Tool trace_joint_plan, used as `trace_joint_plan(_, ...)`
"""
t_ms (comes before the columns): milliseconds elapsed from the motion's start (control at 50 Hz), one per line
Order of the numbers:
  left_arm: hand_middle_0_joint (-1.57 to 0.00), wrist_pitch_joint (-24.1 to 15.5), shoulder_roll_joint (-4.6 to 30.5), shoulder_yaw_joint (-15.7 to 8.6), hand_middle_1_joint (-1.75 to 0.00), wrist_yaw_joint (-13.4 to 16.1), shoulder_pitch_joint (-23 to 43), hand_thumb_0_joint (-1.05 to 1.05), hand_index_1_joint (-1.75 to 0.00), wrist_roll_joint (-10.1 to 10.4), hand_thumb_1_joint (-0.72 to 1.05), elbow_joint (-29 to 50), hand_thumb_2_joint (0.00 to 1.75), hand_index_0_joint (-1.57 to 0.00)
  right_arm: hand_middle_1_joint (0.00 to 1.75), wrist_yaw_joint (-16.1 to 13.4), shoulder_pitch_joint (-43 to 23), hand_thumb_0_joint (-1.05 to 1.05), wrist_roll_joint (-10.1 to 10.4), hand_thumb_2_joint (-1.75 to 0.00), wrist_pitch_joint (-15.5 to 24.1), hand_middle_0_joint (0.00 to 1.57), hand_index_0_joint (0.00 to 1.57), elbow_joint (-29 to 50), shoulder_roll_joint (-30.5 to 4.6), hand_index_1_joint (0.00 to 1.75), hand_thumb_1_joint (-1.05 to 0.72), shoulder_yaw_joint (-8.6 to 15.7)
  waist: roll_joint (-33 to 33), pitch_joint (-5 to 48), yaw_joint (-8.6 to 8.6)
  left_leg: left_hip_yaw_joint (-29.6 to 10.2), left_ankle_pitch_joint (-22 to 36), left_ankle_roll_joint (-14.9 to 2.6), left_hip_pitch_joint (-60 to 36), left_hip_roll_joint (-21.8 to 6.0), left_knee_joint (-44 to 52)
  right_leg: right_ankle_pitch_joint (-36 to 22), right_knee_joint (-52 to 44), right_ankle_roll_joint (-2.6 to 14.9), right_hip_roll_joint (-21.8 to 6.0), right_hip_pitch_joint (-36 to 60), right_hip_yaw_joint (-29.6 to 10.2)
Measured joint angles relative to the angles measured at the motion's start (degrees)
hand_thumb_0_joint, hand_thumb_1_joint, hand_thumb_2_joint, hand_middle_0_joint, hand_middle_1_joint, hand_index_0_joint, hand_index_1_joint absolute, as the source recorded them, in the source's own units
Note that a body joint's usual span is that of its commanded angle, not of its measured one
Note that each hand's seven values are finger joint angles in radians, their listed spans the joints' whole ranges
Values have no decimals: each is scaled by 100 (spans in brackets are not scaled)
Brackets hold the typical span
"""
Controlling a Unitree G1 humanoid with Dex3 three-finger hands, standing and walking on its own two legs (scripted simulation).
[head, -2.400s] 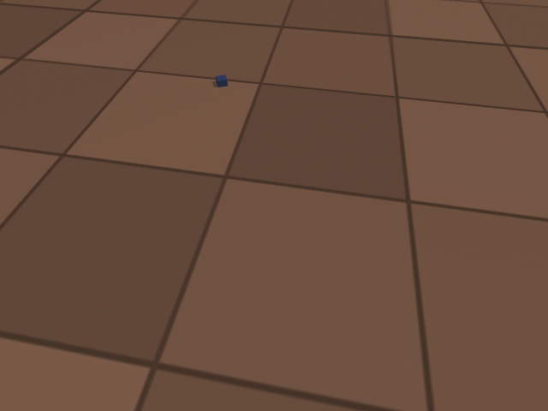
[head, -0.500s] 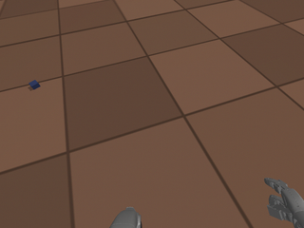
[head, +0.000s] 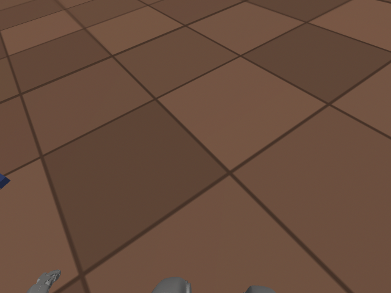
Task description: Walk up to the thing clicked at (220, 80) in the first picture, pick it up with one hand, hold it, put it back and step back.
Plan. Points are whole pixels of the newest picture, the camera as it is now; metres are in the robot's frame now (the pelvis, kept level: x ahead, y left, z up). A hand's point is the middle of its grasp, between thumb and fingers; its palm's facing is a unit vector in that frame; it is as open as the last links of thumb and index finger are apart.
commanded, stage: walk up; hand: left
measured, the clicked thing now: (0, 180) +0.93 +1.35 -0.73
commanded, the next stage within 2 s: none
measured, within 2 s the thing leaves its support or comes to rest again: neither
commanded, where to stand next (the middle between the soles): +0.45 +1.35 m, yaw -36 degrees
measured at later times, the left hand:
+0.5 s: hand (10, 247) +0.28 +0.52 -0.13, palm faces -0.25 -0.81 -0.53, open 7.4 cm
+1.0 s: hand out of the picture +0.42 +0.75 -0.13, palm faces -0.26 -0.74 -0.61, open 7.4 cm
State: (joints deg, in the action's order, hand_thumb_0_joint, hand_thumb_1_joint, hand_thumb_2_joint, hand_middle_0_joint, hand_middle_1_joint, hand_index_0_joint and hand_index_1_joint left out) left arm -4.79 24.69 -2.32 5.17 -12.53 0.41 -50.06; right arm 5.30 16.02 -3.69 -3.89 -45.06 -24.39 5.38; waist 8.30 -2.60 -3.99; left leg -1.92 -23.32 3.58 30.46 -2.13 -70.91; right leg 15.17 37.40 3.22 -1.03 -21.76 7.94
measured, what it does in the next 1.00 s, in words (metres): steps to the left, turning right: left foot, then right foot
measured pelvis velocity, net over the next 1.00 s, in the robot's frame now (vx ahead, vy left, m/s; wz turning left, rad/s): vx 0.26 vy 0.44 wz -0.27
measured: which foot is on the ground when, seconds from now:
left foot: up 0.00-0.22, down 0.24-0.56, up 0.58-0.86, down 0.88-1.00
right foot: down 0.00-0.24, up 0.26-0.54, down 0.56-0.90, up 0.92-1.00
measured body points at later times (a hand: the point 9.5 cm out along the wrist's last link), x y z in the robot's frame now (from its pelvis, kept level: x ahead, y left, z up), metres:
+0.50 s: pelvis +0.16 +0.23 +0.00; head +0.20 +0.20 +0.45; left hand +0.29 +0.56 -0.09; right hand +0.17 -0.11 -0.11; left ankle +0.17 +0.30 -0.72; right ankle +0.23 +0.13 -0.69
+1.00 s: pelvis +0.26 +0.44 -0.02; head +0.29 +0.42 +0.43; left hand +0.43 +0.79 -0.09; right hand +0.27 +0.09 -0.12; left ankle +0.30 +0.55 -0.72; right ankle +0.27 +0.26 -0.67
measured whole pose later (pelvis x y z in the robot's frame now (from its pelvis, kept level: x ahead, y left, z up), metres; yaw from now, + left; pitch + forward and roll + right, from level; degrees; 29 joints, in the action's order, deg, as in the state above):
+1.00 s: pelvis +0.26 +0.44 -0.02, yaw -15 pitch +1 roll -1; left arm -2.7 28.9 -4.0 6.2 -17.4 -0.7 -52.0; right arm 4.7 13.1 -4.7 -2.8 -40.5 -25.9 6.6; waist 3.4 -3.6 -3.2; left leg 1.6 -25.4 -0.7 25.0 -2.1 -49.7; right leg 29.4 63.0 3.4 -2.6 -36.2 -4.7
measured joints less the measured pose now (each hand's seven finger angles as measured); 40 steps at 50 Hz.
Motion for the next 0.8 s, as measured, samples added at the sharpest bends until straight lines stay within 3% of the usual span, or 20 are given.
trace_joint_plan(60,-21,-22,-69,7,-30,-54,-223,0,-30,-114,90,-113,90,-21,30,143,-291,1,29,-90,-3,20,21,154,-85,30,-90,-26,65,4,94,-378,422,-76,416,-408,352,50,-141,-241,-131,244,-231)
trace_joint_plan(120,-21,-56,-63,-12,-30,-112,-429,0,-30,-208,90,-217,90,-21,30,259,-518,1,52,-90,-24,21,21,260,-198,30,-90,4,51,21,202,-474,712,-106,516,-712,1101,192,-139,-397,-327,354,-491)
trace_joint_plan(200,-21,-38,66,-74,-30,-145,-653,1,-30,-268,90,-301,90,-21,30,322,-698,1,75,-90,-18,20,21,283,-381,30,-90,83,-39,72,347,-291,731,-190,178,-767,2132,499,37,-455,-638,349,-838)
trace_joint_plan(240,-21,21,195,-110,-30,-141,-739,1,-31,-263,90,-351,90,-21,30,288,-719,1,65,-90,41,20,21,278,-450,30,-90,154,-141,114,347,-95,563,-155,-158,-596,2610,770,343,-389,-854,237,-1025)
trace_joint_plan(260,-21,79,305,-150,-30,-116,-714,1,-30,-248,90,-418,90,-21,30,235,-760,0,24,-90,92,20,21,251,-367,30,-90,192,-351,53,317,61,431,-85,-174,-425,2473,862,711,-234,-1001,92,-1221)
trace_joint_plan(300,-21,204,410,-194,-30,10,-603,1,-30,-178,90,-603,90,-21,30,151,-762,0,10,-90,182,20,21,234,-199,30,-90,132,-544,-35,295,278,259,-118,-188,-342,2273,1269,1810,-30,-734,-393,-1444)
trace_joint_plan(340,-21,219,442,-161,-30,72,-496,1,-30,-73,90,-740,90,-21,30,73,-685,0,30,-90,204,20,21,207,-18,30,-90,49,-664,-92,234,451,269,-228,-373,-296,2475,1214,2564,54,-434,-822,-1232)
trace_joint_plan(380,-20,158,415,-124,-30,45,-440,1,-30,4,91,-784,90,-20,30,5,-569,0,22,-90,198,20,21,195,99,30,-90,-30,-760,-138,146,636,324,-364,-632,-198,2799,1022,2658,33,-283,-1085,-873)
trace_joint_plan(480,-20,81,136,-2,-30,-45,-416,1,-30,-5,91,-654,90,-20,30,-100,-287,0,-75,-90,104,21,21,222,56,30,-90,-62,-645,-244,-119,993,191,-717,-1183,87,3165,764,1609,-91,-119,-1080,-80)
trace_joint_plan(540,-21,18,6,14,-30,-58,-483,1,-30,-56,91,-391,90,-21,30,-99,-116,1,-58,-90,-11,21,21,293,-38,30,-90,4,-519,-220,-143,1189,-149,-815,-1271,241,2829,-57,397,17,-34,-633,88)
trace_joint_plan(560,-21,-17,-12,-14,-30,-38,-497,1,-30,-111,90,-270,90,-21,30,-101,-72,1,-37,-90,-39,21,21,309,-69,30,-90,32,-451,-221,-81,1175,-274,-768,-1145,250,2423,-241,263,124,-8,-550,62)
trace_joint_plan(620,-21,10,-79,-6,-30,39,-427,0,-30,-168,90,51,90,-21,30,-140,-103,1,-29,-90,-190,20,21,263,-101,30,-90,83,-94,-293,74,497,-593,-396,-421,293,622,3,579,107,11,-536,102)
trace_joint_plan(660,-21,31,-98,1,-30,67,-399,0,-30,-166,90,185,90,-21,30,-107,-177,1,-46,-90,-249,20,21,231,-112,30,-90,73,24,-273,182,183,-425,-317,5,217,-165,21,514,63,-57,-449,43)
trace_joint_plan(720,-21,33,-43,-31,-30,44,-441,0,-30,-238,90,275,90,-21,30,23,-325,1,-50,-90,-214,20,21,285,-131,30,-90,51,37,-217,259,-145,-118,-319,284,-61,-132,-26,396,-116,-244,-379,-160)
trace_joint_plan(800,-21,18,184,-118,-30,-49,-541,0,-30,-354,90,316,90,-21,30,178,-441,1,-31,-90,-171,21,21,422,-181,30,-90,75,-123,-86,331,-291,-245,-351,107,-372,968,65,529,-204,-551,-541,-536)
